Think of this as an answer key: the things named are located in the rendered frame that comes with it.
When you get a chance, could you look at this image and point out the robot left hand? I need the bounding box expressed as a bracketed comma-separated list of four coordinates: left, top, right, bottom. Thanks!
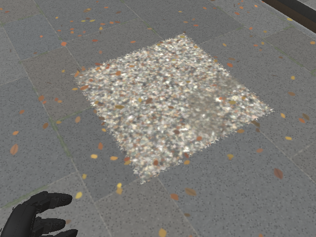
[0, 191, 78, 237]

